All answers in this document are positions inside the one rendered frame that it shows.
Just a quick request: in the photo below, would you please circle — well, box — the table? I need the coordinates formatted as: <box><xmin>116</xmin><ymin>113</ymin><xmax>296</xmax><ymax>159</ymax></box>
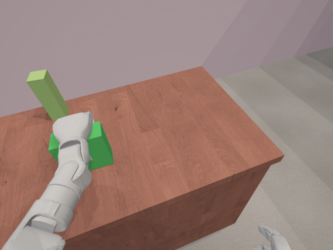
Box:
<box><xmin>0</xmin><ymin>66</ymin><xmax>285</xmax><ymax>250</ymax></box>

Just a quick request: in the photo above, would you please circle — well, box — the robot left hand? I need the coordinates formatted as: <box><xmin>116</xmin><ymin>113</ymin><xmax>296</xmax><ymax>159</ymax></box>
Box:
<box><xmin>53</xmin><ymin>111</ymin><xmax>95</xmax><ymax>162</ymax></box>

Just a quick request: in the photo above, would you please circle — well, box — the left robot forearm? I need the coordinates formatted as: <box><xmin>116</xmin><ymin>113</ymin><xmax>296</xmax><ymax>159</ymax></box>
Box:
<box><xmin>1</xmin><ymin>137</ymin><xmax>92</xmax><ymax>250</ymax></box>

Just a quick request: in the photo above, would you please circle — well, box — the left robot upper arm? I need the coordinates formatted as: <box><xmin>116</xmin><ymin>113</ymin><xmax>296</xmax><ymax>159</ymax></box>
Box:
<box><xmin>9</xmin><ymin>226</ymin><xmax>66</xmax><ymax>250</ymax></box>

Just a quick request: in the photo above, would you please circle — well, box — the sponge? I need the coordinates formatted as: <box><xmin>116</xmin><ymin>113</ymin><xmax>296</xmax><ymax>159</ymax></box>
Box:
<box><xmin>48</xmin><ymin>121</ymin><xmax>114</xmax><ymax>171</ymax></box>

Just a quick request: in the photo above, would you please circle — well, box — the robot right hand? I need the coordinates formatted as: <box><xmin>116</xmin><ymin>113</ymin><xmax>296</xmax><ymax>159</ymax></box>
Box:
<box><xmin>254</xmin><ymin>225</ymin><xmax>291</xmax><ymax>250</ymax></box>

